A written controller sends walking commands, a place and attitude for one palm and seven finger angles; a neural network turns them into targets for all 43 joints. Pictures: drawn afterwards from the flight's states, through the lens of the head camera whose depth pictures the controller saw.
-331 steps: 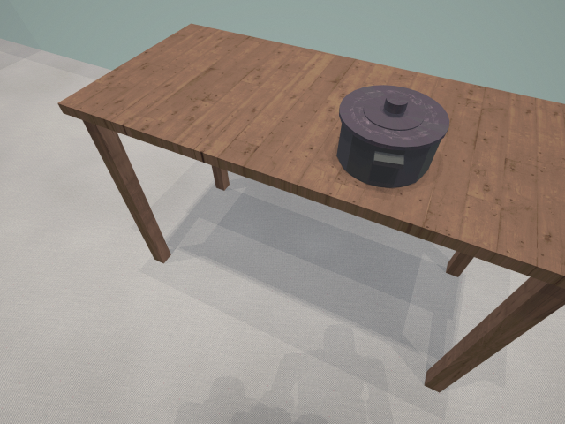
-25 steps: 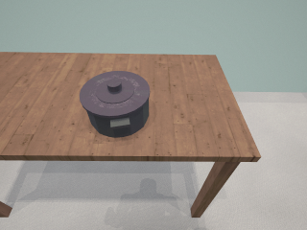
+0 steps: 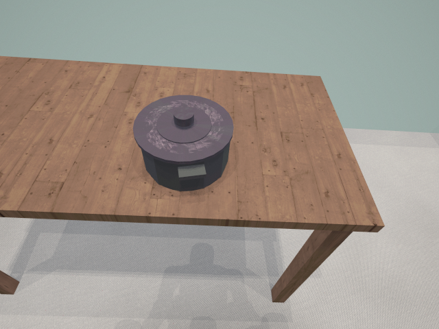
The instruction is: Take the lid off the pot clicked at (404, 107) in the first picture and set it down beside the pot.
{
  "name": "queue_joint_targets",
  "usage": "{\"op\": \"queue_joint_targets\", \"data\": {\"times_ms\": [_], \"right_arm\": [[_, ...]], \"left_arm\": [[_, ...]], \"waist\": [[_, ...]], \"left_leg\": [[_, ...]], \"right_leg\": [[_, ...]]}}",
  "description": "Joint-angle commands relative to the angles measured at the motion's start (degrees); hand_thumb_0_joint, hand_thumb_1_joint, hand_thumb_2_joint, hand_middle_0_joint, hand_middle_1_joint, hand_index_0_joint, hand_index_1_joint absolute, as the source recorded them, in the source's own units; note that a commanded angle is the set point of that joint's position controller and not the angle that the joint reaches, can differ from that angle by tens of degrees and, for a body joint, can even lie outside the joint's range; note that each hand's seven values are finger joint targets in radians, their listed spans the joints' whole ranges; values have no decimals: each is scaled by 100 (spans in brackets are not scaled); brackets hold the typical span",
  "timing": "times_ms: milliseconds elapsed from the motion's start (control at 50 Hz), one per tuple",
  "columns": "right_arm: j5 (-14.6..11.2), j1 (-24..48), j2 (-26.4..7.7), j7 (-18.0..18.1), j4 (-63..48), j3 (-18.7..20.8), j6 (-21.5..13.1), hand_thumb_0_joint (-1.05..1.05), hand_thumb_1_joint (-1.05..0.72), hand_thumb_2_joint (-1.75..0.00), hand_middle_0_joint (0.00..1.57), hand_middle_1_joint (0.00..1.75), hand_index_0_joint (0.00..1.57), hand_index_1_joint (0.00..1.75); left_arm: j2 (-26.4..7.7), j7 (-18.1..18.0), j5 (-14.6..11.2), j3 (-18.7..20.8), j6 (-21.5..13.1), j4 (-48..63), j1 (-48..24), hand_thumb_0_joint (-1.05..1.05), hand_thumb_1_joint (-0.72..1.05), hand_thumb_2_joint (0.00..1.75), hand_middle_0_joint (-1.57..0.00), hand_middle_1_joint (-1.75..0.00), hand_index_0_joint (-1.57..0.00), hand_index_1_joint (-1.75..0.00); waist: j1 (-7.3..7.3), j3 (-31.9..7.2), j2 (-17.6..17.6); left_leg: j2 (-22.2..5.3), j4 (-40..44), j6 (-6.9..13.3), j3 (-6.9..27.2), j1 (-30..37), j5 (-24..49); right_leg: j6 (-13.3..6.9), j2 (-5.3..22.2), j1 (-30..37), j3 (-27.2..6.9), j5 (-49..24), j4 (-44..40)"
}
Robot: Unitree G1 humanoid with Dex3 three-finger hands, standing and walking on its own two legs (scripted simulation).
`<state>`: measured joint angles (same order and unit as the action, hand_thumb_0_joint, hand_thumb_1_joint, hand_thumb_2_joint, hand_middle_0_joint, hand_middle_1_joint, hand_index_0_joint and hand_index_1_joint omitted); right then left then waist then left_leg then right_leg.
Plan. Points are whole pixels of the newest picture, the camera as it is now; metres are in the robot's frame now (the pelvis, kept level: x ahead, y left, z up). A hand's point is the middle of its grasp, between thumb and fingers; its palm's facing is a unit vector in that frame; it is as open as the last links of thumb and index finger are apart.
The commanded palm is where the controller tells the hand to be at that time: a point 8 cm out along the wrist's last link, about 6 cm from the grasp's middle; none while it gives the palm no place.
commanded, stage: come to a stop and stand still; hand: left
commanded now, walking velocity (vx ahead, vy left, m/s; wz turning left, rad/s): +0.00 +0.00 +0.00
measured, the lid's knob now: (183, 116) +0.48 +0.12 +0.12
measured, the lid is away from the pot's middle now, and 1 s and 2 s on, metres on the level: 0.00 0.00 0.00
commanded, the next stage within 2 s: look again from close up in 0.06 s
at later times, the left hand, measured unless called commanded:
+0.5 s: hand out of the picture +0.01 +0.16 -0.18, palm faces -0.01 -0.99 -0.15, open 7.4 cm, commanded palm none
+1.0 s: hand out of the picture +0.05 +0.18 -0.16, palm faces +0.04 -0.97 -0.24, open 7.2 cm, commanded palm +0.11 +0.22 -0.05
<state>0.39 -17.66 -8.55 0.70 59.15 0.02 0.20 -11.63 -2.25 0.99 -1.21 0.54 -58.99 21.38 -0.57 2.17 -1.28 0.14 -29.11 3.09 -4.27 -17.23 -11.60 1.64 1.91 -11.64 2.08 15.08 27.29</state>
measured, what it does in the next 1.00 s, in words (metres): stands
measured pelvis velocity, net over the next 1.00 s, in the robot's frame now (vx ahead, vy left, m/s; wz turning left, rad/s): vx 0.02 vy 0.01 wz -0.01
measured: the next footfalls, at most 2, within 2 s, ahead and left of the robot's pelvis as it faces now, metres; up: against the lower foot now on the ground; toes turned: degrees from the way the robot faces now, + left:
none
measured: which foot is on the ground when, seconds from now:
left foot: down 0.00-1.00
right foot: down 0.00-1.00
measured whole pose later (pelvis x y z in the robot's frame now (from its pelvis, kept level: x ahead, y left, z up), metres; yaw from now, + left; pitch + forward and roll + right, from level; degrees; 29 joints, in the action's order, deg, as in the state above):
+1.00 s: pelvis +0.02 +0.01 +0.00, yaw +0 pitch +0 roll -1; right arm -2.9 -21.7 -8.7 2.3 56.7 -0.8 -6.0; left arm -10.5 -6.6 -0.5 -3.5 3.4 -38.3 26.2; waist -1.0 2.0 -0.8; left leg 1.0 -28.3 3.0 -5.1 -15.2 -12.9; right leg 1.1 2.8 -10.3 1.3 16.6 27.5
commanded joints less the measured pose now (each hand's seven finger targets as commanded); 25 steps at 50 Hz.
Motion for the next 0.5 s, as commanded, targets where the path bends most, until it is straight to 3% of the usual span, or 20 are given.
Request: {"op": "queue_joint_targets", "data": {"times_ms": [0, 200, 260, 420, 480], "right_arm": [[-29, -87, -672, 25, -251, 121, -187, 0, -90, -90, 20, 30, 20, 30], [-29, -43, -613, 43, -132, 121, -205, 0, -90, -90, 20, 30, 20, 30], [-37, -55, -575, 47, -97, 118, -225, 0, -90, -90, 20, 30, 20, 30], [-27, -63, -558, 54, -49, 111, -219, 0, -90, -90, 20, 30, 20, 30], [-29, -93, -564, 56, -36, 118, -218, 0, -90, -90, 20, 30, 20, 30]], "left_arm": [[-345, -14, -4, 78, -119, 117, 307, 0, 90, 90, -20, -30, -20, -30], [-262, -22, 4, 68, -122, -71, 358, 0, 90, 90, -20, -30, -20, -30], [-262, -20, 1, 77, -135, -102, 346, 0, 90, 90, -20, -30, -20, -30], [-208, -25, 1, 83, -126, -105, 240, 0, 90, 90, -20, -30, -20, -30], [-206, -25, -3, 84, -131, -94, 215, 0, 90, 90, -20, -30, -20, -30]], "waist": [[12, 115, 179], [7, 181, 277], [-18, 75, 103], [-3, 195, 247], [-1, 156, 98]], "left_leg": [[-711, 905, -26, 947, 175, -599], [-690, 924, -32, 846, 311, -379], [-700, 890, -8, 845, 386, -83], [-685, 920, -31, 791, 407, -34], [-681, 868, -29, 756, 437, 84]], "right_leg": [[-325, 362, -302, -382, 49, -534], [-312, 380, -324, -437, -102, -560], [-298, 392, -192, -407, -300, -562], [-288, 412, -212, -421, -327, -596], [-290, 424, -153, -427, -416, -615]]}}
